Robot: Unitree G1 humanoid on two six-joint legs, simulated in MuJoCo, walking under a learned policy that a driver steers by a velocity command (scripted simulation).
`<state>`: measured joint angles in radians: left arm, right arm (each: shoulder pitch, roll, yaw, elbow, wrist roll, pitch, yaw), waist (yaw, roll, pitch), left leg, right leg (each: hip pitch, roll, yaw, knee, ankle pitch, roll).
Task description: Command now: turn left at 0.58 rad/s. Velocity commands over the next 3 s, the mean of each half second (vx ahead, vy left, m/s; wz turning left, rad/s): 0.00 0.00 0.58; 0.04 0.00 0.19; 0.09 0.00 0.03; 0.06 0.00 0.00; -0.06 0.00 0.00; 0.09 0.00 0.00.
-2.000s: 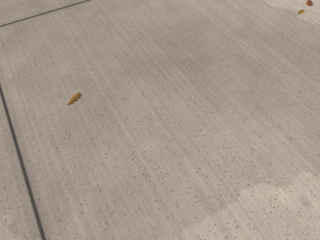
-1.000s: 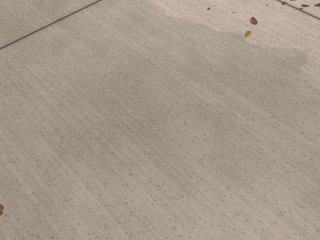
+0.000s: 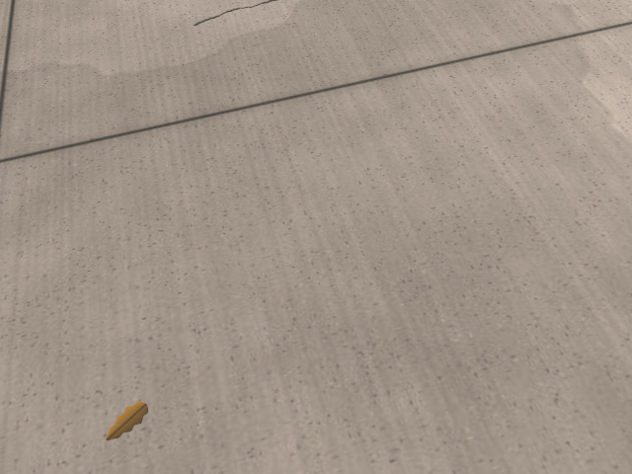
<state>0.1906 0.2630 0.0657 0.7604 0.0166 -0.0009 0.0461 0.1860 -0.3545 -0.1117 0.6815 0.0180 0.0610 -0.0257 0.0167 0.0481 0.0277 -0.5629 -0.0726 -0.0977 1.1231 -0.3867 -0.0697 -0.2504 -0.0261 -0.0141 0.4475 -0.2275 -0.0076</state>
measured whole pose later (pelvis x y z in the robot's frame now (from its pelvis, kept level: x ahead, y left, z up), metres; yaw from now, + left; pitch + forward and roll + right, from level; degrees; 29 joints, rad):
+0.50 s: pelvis +0.00 +0.05 +0.00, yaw +17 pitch +2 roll -2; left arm 0.12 0.33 0.09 0.72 0.01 0.01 0.03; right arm 0.18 -0.30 -0.07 0.62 0.01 0.03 -0.02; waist 0.00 -0.03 0.05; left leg -0.29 -0.05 -0.10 0.45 -0.20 0.05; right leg -0.52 -0.01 0.05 0.98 -0.36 0.09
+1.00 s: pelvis +0.03 +0.04 -0.01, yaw +21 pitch -1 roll +0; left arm 0.19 0.24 0.02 0.72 0.01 -0.03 0.00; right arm 0.20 -0.26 -0.04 0.73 -0.01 0.02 -0.01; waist 0.01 0.00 0.02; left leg -0.22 -0.03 -0.08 0.55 -0.32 0.00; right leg -0.21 0.00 0.01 0.54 -0.32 0.01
